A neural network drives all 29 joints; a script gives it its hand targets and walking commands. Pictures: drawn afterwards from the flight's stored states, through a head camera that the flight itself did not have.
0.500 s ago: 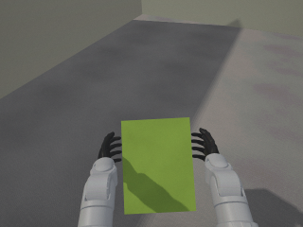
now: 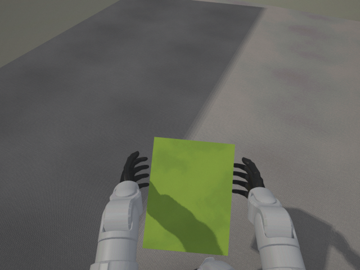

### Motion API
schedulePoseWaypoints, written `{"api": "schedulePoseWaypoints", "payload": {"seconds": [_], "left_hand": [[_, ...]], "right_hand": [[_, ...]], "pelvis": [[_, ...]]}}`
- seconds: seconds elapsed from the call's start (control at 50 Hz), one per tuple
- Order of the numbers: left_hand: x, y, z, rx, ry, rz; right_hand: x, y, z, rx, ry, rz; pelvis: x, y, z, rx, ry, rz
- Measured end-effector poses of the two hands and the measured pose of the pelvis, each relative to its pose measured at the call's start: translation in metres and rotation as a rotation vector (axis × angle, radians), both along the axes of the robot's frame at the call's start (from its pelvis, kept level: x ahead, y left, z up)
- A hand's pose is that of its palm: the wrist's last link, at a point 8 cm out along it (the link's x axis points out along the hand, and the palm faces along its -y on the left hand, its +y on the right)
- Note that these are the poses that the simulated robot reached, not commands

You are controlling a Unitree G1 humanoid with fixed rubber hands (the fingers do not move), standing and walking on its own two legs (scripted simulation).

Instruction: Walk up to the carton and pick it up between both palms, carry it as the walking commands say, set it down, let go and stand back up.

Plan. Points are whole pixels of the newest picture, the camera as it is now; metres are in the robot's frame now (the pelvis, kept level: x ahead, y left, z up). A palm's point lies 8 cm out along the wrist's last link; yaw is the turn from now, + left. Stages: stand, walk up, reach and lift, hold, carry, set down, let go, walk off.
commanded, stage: carry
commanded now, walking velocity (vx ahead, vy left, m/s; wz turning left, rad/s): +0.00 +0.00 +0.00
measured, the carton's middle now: (187, 188) +0.35 -0.02 -0.09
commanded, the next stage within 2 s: none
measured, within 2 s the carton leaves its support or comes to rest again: neither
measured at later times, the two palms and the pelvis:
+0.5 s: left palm out of the picture +0.10 +0.09 +0.04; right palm out of the picture +0.09 -0.19 +0.04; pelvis -0.19 -0.04 +0.00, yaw -1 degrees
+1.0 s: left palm out of the picture -0.04 +0.05 +0.03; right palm out of the picture -0.06 -0.22 +0.02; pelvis -0.33 -0.07 -0.01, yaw -3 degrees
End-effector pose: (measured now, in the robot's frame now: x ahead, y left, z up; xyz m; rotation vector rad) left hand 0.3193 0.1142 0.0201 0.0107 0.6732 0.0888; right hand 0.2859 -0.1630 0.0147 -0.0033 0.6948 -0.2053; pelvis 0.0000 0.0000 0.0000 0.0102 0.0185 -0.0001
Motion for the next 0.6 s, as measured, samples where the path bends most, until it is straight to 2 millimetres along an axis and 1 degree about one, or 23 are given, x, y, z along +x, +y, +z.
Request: {"api": "schedulePoseWaypoints", "payload": {"seconds": [0.04,0.08,0.12,0.18,0.22,0.28,0.36,0.42,0.5,0.56,0.6], "left_hand": [[-0.012,-0.009,-0.002,0.041,-0.029,-0.011],[-0.031,-0.016,-0.003,0.058,-0.024,-0.017],[-0.051,-0.022,-0.002,0.056,-0.015,-0.026],[-0.084,-0.027,-0.002,0.078,0.014,-0.041],[-0.102,-0.027,0.000,0.085,0.033,-0.039],[-0.123,-0.028,0.006,0.066,0.036,-0.008],[-0.149,-0.027,0.020,0.049,-0.047,0.018],[-0.183,-0.027,0.024,0.054,-0.062,0.020],[-0.223,-0.023,0.023,0.102,-0.014,0.003],[-0.241,-0.021,0.020,0.118,0.021,0.036],[-0.251,-0.022,0.020,0.115,0.034,0.061]], "right_hand": [[-0.014,-0.009,0.000,0.030,-0.015,0.004],[-0.031,-0.017,0.002,0.047,-0.027,0.003],[-0.050,-0.023,0.000,0.022,-0.021,0.025],[-0.081,-0.028,-0.005,0.008,0.015,0.045],[-0.099,-0.030,-0.004,0.020,0.033,0.049],[-0.119,-0.029,0.006,0.024,0.033,0.052],[-0.140,-0.027,0.025,-0.018,-0.043,0.057],[-0.166,-0.027,0.034,-0.031,-0.055,0.070],[-0.197,-0.026,0.028,0.022,-0.024,0.079],[-0.211,-0.023,0.020,0.042,0.003,0.114],[-0.218,-0.023,0.015,0.048,0.013,0.119]], "pelvis": [[-0.012,-0.010,-0.005,0.013,0.004,-0.041],[-0.028,-0.017,-0.004,-0.011,-0.020,-0.044],[-0.043,-0.024,-0.005,-0.003,-0.039,-0.022],[-0.064,-0.031,-0.002,0.010,-0.051,-0.009],[-0.078,-0.034,0.001,0.014,-0.047,-0.009],[-0.102,-0.036,0.006,0.019,-0.021,-0.015],[-0.141,-0.038,0.002,0.023,0.003,-0.007],[-0.166,-0.039,0.005,0.052,-0.045,-0.012],[-0.186,-0.039,0.003,0.044,-0.077,-0.018],[-0.199,-0.044,-0.001,0.045,-0.077,-0.016],[-0.214,-0.049,-0.002,0.026,-0.083,-0.020]]}}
